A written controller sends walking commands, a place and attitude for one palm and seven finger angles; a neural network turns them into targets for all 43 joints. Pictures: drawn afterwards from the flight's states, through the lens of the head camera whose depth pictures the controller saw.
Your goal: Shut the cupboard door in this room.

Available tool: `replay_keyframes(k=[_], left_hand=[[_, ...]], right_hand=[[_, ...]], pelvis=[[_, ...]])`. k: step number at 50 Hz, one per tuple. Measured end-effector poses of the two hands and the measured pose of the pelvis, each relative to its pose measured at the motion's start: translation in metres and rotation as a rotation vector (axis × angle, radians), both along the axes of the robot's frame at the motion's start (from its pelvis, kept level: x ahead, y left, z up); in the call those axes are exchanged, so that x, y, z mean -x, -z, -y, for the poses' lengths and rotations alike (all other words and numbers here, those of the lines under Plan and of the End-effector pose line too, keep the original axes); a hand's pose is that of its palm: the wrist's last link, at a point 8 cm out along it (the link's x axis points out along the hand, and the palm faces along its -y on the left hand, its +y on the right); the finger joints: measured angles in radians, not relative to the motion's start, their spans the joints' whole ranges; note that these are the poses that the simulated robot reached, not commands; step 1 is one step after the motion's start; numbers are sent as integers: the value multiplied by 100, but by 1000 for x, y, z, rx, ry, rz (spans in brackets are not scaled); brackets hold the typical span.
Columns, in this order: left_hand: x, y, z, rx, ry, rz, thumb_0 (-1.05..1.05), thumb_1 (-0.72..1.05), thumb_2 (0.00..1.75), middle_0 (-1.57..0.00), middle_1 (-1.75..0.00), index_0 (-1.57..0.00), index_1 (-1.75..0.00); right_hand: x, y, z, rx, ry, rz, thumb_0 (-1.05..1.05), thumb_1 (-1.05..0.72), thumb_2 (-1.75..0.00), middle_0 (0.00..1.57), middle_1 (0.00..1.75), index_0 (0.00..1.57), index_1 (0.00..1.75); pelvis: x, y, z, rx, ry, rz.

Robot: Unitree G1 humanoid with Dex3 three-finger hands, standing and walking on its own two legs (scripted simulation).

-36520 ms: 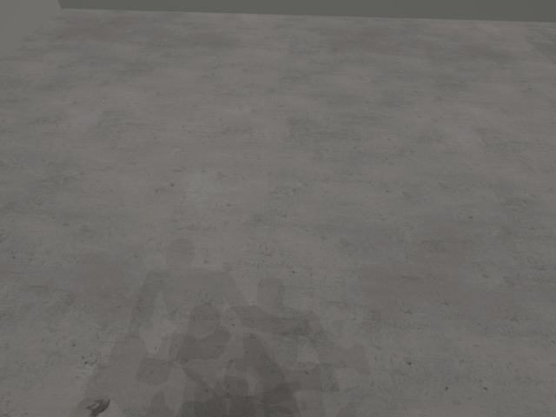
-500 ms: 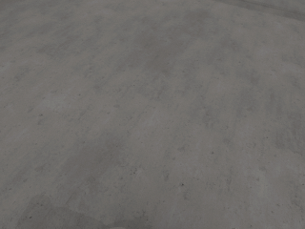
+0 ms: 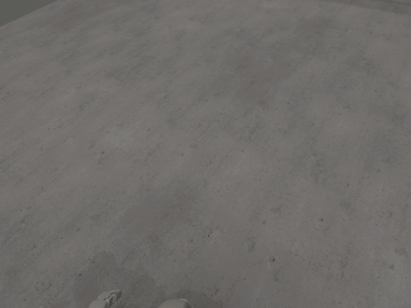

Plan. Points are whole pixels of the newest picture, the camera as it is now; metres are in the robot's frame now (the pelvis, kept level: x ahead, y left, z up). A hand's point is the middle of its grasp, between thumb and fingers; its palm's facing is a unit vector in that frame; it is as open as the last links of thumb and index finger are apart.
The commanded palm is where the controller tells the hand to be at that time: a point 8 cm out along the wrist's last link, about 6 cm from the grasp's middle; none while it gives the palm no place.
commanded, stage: turn or walk to find it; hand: left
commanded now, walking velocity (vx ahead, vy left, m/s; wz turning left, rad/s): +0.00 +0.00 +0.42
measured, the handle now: out of the picture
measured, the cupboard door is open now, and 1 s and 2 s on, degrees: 87 87 87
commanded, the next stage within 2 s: none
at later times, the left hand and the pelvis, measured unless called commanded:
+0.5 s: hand out of the picture -0.02 +0.26 -0.17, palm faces +0.28 -0.93 -0.26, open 7.3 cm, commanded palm none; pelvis -0.01 +0.04 +0.00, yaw +13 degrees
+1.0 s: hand out of the picture -0.02 +0.19 -0.15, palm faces +0.45 -0.86 -0.26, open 7.3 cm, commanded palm none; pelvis +0.00 -0.01 +0.01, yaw +27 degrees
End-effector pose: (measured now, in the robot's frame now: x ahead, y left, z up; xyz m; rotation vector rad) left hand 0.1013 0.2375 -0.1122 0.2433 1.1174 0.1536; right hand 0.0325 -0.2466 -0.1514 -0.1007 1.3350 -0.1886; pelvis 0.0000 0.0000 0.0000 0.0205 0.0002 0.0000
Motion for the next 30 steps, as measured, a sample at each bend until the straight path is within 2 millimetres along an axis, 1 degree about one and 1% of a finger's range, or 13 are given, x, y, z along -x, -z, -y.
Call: replay_keyframes(k=[3, 6, 10, 14, 18, 20, 22, 24, 27, 30], left_hand=[[14, -3, 5, 3, -37, -19, 0, 91, 90, -21, -30, -21, -30], [30, -2, 7, 13, -75, -42, 0, 91, 90, -21, -30, -21, -30], [57, 4, 0, 27, -135, -79, 0, 91, 90, -21, -30, -21, -30], [90, 16, -18, 40, -203, -130, 0, 91, 90, -21, -30, -21, -30], [125, 37, -45, 53, -281, -186, 0, 91, 90, -21, -30, -21, -30], [138, 39, -55, 48, -308, -220, 0, 91, 90, -21, -30, -21, -30], [144, 36, -62, 45, -330, -237, 0, 91, 90, -21, -30, -20, -30], [145, 30, -67, 45, -344, -227, 0, 91, 90, -20, -30, -20, -30], [140, 22, -71, 42, -356, -189, 0, 91, 90, -20, -30, -20, -30], [132, 16, -69, 35, -362, -151, 0, 91, 90, -20, -30, -20, -30]], right_hand=[[-1, -2, 7, 0, -26, -23, 1, -90, -90, 20, 30, 20, 30], [-5, -6, 11, 7, -57, -40, 1, -90, -90, 20, 30, 19, 30], [-19, -11, 7, 25, -114, -50, 1, -91, -90, 20, 30, 19, 30], [-49, -16, -9, 49, -190, -13, 1, -91, -90, 20, 30, 19, 30], [-83, -19, -34, 81, -268, 80, 1, -91, -90, 20, 30, 19, 30], [-95, -25, -46, 85, -295, 120, 1, -91, -90, 20, 30, 19, 30], [-103, -31, -56, 88, -315, 148, 1, -90, -90, 20, 30, 19, 30], [-107, -35, -63, 85, -335, 159, 1, -90, -90, 20, 30, 19, 30], [-111, -37, -72, 69, -358, 161, 1, -90, -90, 20, 30, 20, 30], [-111, -35, -74, 49, -371, 156, 1, -90, -90, 20, 30, 20, 30]], pelvis=[[0, -4, 3, -7, -33, 3], [0, -7, 5, -12, -65, 3], [-1, -7, 1, -14, -105, 0], [1, -4, -10, -5, -144, -1], [3, 8, -28, 14, -185, 0], [5, 8, -32, 10, -189, 6], [6, 3, -36, 21, -201, 9], [6, -1, -39, 28, -217, 10], [7, -6, -40, 31, -237, 8], [7, -8, -37, 28, -259, 6]])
